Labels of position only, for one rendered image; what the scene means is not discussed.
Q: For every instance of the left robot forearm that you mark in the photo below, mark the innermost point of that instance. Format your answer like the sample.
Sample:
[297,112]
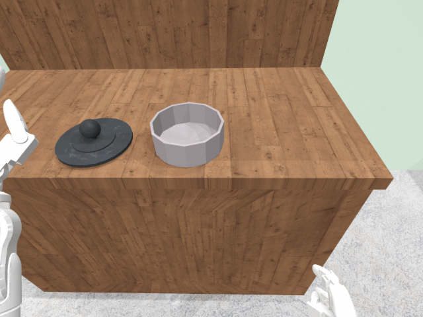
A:
[10,265]

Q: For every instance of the robot right hand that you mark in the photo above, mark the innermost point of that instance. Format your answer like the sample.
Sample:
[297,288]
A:
[336,302]

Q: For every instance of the table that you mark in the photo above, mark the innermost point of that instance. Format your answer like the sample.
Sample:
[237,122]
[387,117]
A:
[294,170]

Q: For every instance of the lid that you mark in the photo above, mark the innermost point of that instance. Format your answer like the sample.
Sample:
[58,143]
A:
[77,151]

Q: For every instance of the knob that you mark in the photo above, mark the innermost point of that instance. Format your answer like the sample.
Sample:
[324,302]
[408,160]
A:
[89,128]

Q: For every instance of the robot left hand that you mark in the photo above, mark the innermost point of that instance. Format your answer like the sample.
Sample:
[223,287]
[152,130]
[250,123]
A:
[16,147]

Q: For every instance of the pot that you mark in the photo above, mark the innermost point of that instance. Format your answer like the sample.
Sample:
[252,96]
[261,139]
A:
[187,134]

